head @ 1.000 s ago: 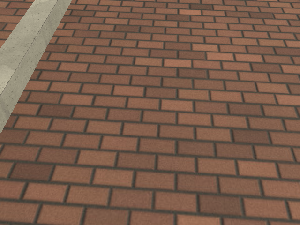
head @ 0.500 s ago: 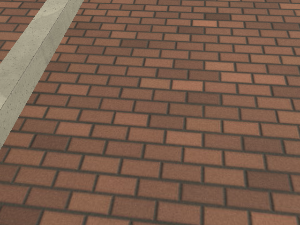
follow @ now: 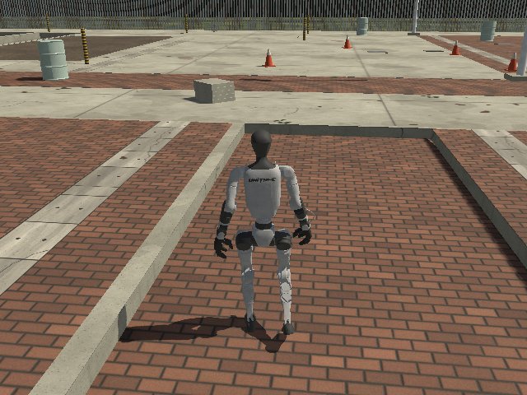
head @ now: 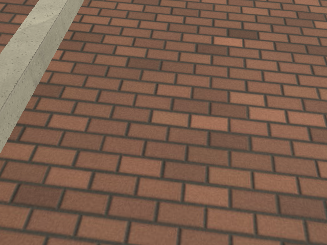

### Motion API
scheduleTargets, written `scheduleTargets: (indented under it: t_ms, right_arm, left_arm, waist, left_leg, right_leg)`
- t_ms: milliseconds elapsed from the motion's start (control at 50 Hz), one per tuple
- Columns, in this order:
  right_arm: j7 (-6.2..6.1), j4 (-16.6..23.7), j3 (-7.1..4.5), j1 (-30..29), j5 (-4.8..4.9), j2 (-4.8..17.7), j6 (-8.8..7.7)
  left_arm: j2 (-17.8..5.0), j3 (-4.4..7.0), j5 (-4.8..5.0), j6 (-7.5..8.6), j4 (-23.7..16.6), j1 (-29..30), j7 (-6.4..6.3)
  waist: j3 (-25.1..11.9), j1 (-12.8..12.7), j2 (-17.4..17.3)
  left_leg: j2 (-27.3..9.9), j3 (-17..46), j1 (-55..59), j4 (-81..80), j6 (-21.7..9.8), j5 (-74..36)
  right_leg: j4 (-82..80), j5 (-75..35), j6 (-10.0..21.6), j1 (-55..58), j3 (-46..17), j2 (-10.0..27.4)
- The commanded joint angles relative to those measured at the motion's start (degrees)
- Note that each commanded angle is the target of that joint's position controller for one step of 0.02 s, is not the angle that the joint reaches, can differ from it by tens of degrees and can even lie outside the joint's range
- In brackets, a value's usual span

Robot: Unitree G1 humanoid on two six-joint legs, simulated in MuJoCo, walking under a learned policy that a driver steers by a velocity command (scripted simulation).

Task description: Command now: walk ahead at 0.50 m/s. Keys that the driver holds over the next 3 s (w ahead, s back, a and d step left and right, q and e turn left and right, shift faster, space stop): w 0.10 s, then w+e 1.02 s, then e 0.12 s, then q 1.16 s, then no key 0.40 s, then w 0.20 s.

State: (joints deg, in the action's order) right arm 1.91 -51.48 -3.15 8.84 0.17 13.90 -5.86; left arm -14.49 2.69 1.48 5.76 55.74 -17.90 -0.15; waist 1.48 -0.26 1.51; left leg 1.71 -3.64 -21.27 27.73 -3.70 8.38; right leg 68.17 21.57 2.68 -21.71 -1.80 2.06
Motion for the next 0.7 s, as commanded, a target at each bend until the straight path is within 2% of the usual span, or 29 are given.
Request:
scheduleTargets:
  t_ms: [20, 60, 100, 160, 220, 280, 340, 380, 400, 420, 440, 460, 480, 500, 520, 540, 560, 580, 600, 640, 700]
  right_arm:
    - [0.22, 1.15, -0.63, 2.50, -0.78, 4.11, -0.77]
    - [-0.11, -0.05, -0.96, 4.33, -0.50, 5.52, -1.02]
    - [-0.89, -0.85, -1.36, 6.16, -0.48, 7.24, -0.96]
    - [-1.90, -1.71, -1.43, 8.05, -0.61, 7.71, -0.53]
    - [-2.31, -2.56, -1.33, 9.74, -0.53, 7.88, -0.52]
    - [-2.48, -3.91, -1.41, 12.19, -0.43, 8.11, -0.22]
    - [-2.64, -4.76, -1.63, 13.41, -0.16, 8.36, 0.73]
    - [-2.90, -4.53, -1.97, 12.35, 0.13, 9.28, 1.44]
    - [-3.12, -3.99, -2.21, 11.12, 0.23, 10.20, 1.75]
    - [-3.42, -3.47, -2.48, 10.29, 0.30, 11.12, 2.14]
    - [-3.71, -2.89, -2.53, 9.07, 0.31, 11.45, 2.68]
    - [-3.96, -1.97, -2.21, 8.84, 0.20, 10.96, 2.73]
    - [-3.35, 0.44, -0.51, 12.26, -1.15, 6.02, 1.51]
    - [-2.24, 1.45, 0.76, 12.54, -0.74, 3.36, -1.09]
    - [-1.42, 2.90, -0.59, 6.44, 1.45, 8.04, -3.00]
    - [-1.30, 4.04, -0.59, 3.02, 2.22, 8.53, -3.77]
    - [-1.72, 3.85, -0.84, 2.11, 1.26, 8.19, -3.74]
    - [-2.17, 3.72, -1.54, 2.39, 0.28, 8.73, -3.00]
    - [-2.23, 3.99, -1.74, 3.22, -0.05, 8.29, -2.05]
    - [-2.52, 4.75, -1.72, 3.40, -0.76, 6.66, -0.72]
    - [-2.92, 7.31, -1.52, -3.22, -1.14, 5.79, -0.22]
  left_arm:
    - [-4.34, 1.64, -0.38, 0.02, -3.79, -0.66, -0.58]
    - [-2.95, 1.62, -0.51, -1.05, -3.91, -0.66, -0.75]
    - [-3.43, 1.87, -0.96, -1.42, -5.44, 3.60, -0.91]
    - [-2.91, 1.85, -0.77, -1.48, -6.57, 8.07, -0.43]
    - [-2.13, 1.44, -0.38, -1.32, -7.96, 12.99, 0.33]
    - [-1.72, 1.00, -0.15, -1.35, -9.89, 17.56, 1.17]
    - [-1.52, 0.67, -0.08, -1.28, -12.29, 21.10, 2.36]
    - [-2.01, 0.77, -0.11, -1.22, -13.61, 21.33, 3.24]
    - [-2.87, 1.16, -0.18, -1.24, -13.95, 20.03, 3.55]
    - [-4.14, 1.85, -0.30, -1.35, -13.78, 17.03, 3.68]
    - [-6.10, 3.12, -0.26, -1.45, -12.22, 9.73, 3.69]
    - [-9.98, 5.11, -0.20, -1.64, -9.87, 0.04, 3.05]
    - [-16.81, 6.95, -0.45, -1.99, -9.06, -7.11, 1.93]
    - [-15.90, 6.00, -0.29, -1.63, -9.70, -6.72, 2.06]
    - [-11.67, 4.82, -0.83, -1.45, -9.78, -5.97, 1.95]
    - [-9.08, 4.15, -0.77, -1.27, -10.55, -2.29, 1.80]
    - [-7.53, 3.57, -0.77, -1.21, -11.76, 2.08, 1.92]
    - [-5.90, 2.99, -1.09, -1.15, -12.82, 4.97, 1.85]
    - [-5.57, 2.76, -1.35, -1.20, -13.47, 6.07, 1.70]
    - [-7.36, 3.17, -1.04, -0.99, -13.69, 5.36, 1.14]
    - [-9.49, 3.77, -0.71, -0.97, -13.32, 2.16, -0.05]
  waist:
    - [-4.61, -0.32, -5.89]
    - [-2.84, -1.04, -5.53]
    - [-1.00, -0.46, -4.44]
    - [-0.17, 0.76, -4.48]
    - [1.02, 2.52, -4.69]
    - [2.85, 4.29, -4.19]
    - [4.07, 5.16, -3.88]
    - [3.72, 4.21, -4.76]
    - [2.29, 2.96, -5.79]
    - [-0.36, 1.07, -7.09]
    - [-4.39, -3.05, -6.99]
    - [-9.52, -7.34, -4.91]
    - [-16.85, -6.75, 7.29]
    - [-23.40, -4.60, 11.40]
    - [-18.85, -6.50, 7.38]
    - [-12.49, -5.36, 4.00]
    - [-8.09, -2.64, -1.24]
    - [-5.93, -0.49, -1.60]
    - [-5.16, 1.03, -0.72]
    - [-4.14, 1.90, 0.30]
    - [-2.00, 0.22, 0.98]
  left_leg:
    - [-15.06, 18.53, 12.93, -17.11, -9.54, -5.29]
    - [-14.51, 15.36, 10.33, -19.45, -10.37, -7.61]
    - [-14.66, 13.74, 10.89, -20.91, -10.63, -9.22]
    - [-14.05, 9.20, 13.88, -21.68, -8.77, -10.25]
    - [-13.25, 4.60, 15.30, -22.29, -6.91, -10.45]
    - [-14.78, 1.84, 20.37, -21.88, -6.38, -11.25]
    - [-16.94, -0.12, 26.64, -19.02, -5.75, -14.55]
    - [-17.89, -1.65, 28.92, -15.17, -4.76, -23.01]
    - [-17.84, -2.80, 29.14, -11.69, -4.05, -32.90]
    - [-17.61, -3.88, 29.09, -6.35, -3.30, -43.67]
    - [-16.27, -5.70, 27.12, 3.44, -2.02, -50.35]
    - [-13.77, -6.64, 18.41, 17.17, 0.08, -44.79]
    - [-6.84, -6.85, -4.46, 39.81, 3.57, -14.86]
    - [2.20, 4.28, -19.18, 52.43, 4.39, 23.68]
    - [-2.00, 10.03, -25.18, 54.67, 2.55, 20.77]
    - [-4.67, 8.97, -25.66, 51.29, 1.40, 15.68]
    - [-6.91, 8.42, -22.44, 45.80, 1.53, 12.16]
    - [-8.53, 8.31, -17.99, 41.18, 2.00, 10.25]
    - [-9.06, 8.40, -14.78, 38.85, 2.60, 9.38]
    - [-8.68, 7.27, -13.14, 33.81, 4.52, 7.21]
    - [-6.98, 6.52, -14.58, 21.56, 6.56, -2.61]
  right_leg:
    - [-0.52, -5.82, 0.53, -12.09, -2.72, 6.33]
    - [-3.99, -7.58, -0.17, -12.32, -1.96, 6.87]
    - [-9.35, -12.47, -1.31, -16.45, -1.74, 7.26]
    - [-17.71, -21.62, -1.78, -19.83, -1.69, 6.90]
    - [-25.53, -27.97, -1.11, -18.56, -0.56, 5.20]
    - [-30.13, -28.14, -0.34, -20.09, -0.05, 3.88]
    - [-32.98, -23.87, 0.78, -22.20, 1.20, 3.14]
    - [-33.98, -18.61, 2.10, -20.27, 3.36, 2.00]
    - [-34.05, -15.71, 3.04, -16.55, 5.31, 0.38]
    - [-33.62, -13.17, 4.07, -11.10, 7.38, -1.83]
    - [-35.45, -13.87, 5.55, -1.34, 8.89, -4.47]
    - [-37.54, -16.28, 8.01, 14.30, 5.08, -4.28]
    - [-38.61, -14.67, 16.30, 36.59, -19.80, 10.29]
    - [-49.78, -9.69, 23.10, 46.21, -46.11, 18.90]
    - [-50.77, -9.15, 19.23, 43.61, -39.28, 16.38]
    - [-50.87, -12.59, 16.69, 35.52, -30.15, 13.96]
    - [-51.94, -17.59, 15.06, 25.82, -23.89, 11.53]
    - [-53.35, -21.60, 14.03, 18.81, -19.85, 9.64]
    - [-54.76, -22.72, 13.91, 14.40, -18.49, 8.39]
    - [-56.26, -25.96, 14.53, 9.67, -15.83, 7.21]
    - [-56.89, -26.11, 13.25, 7.38, -13.04, 5.21]
